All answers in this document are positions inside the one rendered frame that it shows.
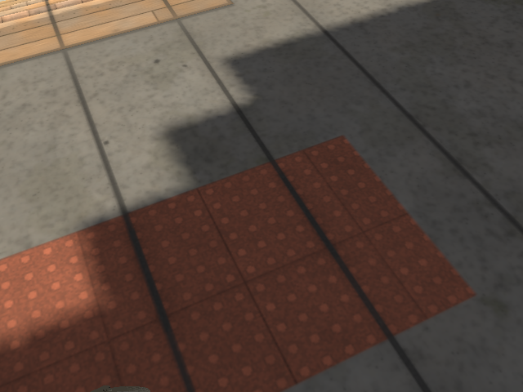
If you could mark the stairs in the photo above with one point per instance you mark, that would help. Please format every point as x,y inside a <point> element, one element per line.
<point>16,9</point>

